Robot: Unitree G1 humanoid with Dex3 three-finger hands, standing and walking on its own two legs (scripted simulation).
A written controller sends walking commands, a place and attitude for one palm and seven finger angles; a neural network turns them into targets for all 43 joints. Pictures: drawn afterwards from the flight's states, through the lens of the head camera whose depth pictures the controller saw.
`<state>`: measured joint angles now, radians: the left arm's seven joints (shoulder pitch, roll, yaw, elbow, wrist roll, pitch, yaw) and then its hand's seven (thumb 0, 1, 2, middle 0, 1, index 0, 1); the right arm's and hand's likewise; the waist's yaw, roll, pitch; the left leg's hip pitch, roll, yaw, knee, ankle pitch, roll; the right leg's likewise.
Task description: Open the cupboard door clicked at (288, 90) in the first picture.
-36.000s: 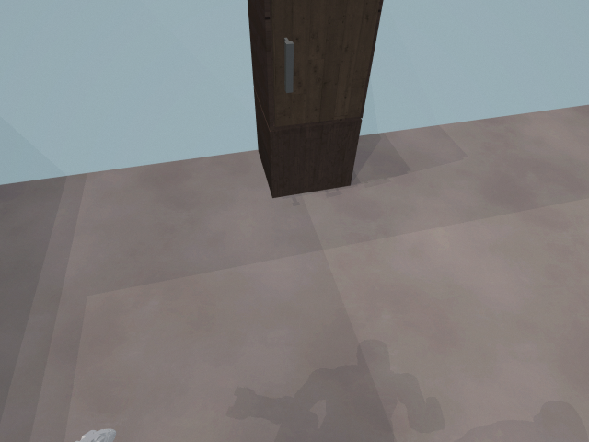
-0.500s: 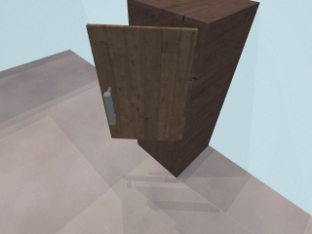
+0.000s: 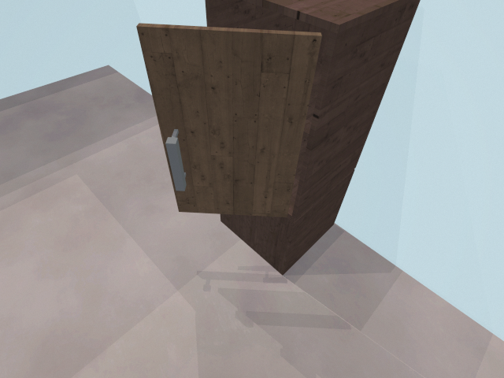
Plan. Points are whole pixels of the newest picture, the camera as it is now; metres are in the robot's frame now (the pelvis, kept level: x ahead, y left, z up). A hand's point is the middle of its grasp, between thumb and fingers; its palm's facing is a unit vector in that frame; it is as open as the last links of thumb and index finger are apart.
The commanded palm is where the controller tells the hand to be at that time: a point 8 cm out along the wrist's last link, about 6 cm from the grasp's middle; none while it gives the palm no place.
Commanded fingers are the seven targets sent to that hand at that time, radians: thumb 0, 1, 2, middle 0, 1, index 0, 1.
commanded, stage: look again from close up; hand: left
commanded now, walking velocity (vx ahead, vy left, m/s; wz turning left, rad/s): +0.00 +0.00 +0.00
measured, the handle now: (178, 160) +0.66 +0.24 -0.09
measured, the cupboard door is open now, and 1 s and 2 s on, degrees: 42 42 42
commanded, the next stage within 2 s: shuffle to correct the standing spot in 0.44 s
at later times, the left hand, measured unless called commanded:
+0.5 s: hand out of the picture +0.00 +0.16 -0.18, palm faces +0.03 -0.99 -0.17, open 7.4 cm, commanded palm none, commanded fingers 0.00 0.90 0.90 -0.20 -0.30 -0.20 -0.30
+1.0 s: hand out of the picture +0.06 +0.20 -0.18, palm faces +0.00 -0.99 -0.15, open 7.4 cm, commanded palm none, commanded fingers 0.00 0.90 0.90 -0.20 -0.30 -0.20 -0.30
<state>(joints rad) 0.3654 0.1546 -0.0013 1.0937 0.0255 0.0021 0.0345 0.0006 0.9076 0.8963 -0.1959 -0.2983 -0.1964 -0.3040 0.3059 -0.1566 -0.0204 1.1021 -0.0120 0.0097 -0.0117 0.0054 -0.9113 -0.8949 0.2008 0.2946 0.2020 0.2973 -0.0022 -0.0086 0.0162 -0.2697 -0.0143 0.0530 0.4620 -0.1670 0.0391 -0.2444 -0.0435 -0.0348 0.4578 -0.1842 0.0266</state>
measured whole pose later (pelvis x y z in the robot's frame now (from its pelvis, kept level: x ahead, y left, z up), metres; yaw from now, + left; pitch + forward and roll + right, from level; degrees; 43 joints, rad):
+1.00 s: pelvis +0.08 +0.03 +0.00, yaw -3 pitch +0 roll +0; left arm 0.36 0.14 0.04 1.08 0.03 0.02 0.02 0.00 0.91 0.90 -0.19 -0.30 -0.19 -0.30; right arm 0.39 -0.14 -0.02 1.07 -0.02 -0.04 -0.03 0.00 -0.91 -0.90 0.20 0.29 0.20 0.30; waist -0.01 -0.02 0.02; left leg -0.16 -0.04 0.12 0.46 -0.30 0.09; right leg -0.37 -0.07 -0.06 0.89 -0.43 -0.01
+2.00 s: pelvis +0.08 +0.05 +0.00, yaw +0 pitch -1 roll +0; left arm 0.33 0.15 -0.02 1.07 0.02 -0.01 0.04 0.00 0.91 0.90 -0.20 -0.30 -0.20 -0.30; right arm 0.25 -0.19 -0.01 1.02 -0.02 0.00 0.00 0.00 -0.92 -0.89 0.20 0.29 0.20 0.30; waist 0.00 0.01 0.03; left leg -0.27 0.00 0.10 0.53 -0.24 0.04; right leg -0.23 -0.03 -0.04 0.53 -0.28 0.01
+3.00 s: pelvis +0.10 +0.04 -0.01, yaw +2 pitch +2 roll +1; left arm 0.40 0.16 0.07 0.25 -0.14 -0.11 0.06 0.01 0.87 0.88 -0.20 -0.33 -0.20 -0.33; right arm 0.28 -0.20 -0.01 0.83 0.02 -0.22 -0.05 0.01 -0.91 -0.89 0.20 0.29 0.20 0.30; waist -0.02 0.00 -0.03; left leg -0.34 -0.02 0.06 0.58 -0.29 0.03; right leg -0.30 -0.06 -0.08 0.62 -0.36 0.01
